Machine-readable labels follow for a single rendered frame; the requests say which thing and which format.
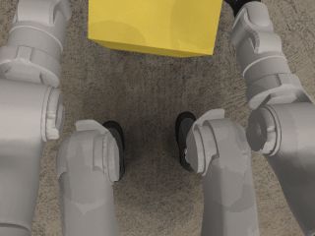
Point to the right robot forearm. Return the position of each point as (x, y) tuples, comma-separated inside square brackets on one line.
[(263, 64)]

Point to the robot left foot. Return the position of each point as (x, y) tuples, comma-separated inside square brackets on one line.
[(117, 133)]

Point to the robot left shin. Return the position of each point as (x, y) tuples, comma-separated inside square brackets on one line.
[(61, 155)]

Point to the robot right hand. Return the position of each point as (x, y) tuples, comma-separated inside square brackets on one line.
[(237, 4)]

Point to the robot right upper arm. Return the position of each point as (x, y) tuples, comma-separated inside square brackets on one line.
[(285, 134)]

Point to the left robot forearm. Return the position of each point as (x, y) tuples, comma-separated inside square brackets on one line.
[(36, 41)]

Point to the carton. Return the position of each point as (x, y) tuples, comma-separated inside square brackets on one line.
[(173, 28)]

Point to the robot left upper arm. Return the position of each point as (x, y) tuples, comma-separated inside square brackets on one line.
[(31, 114)]

